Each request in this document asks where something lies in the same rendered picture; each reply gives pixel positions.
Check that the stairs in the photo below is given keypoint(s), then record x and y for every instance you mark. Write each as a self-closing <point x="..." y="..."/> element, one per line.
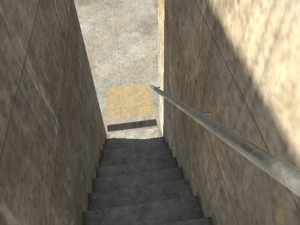
<point x="138" y="182"/>

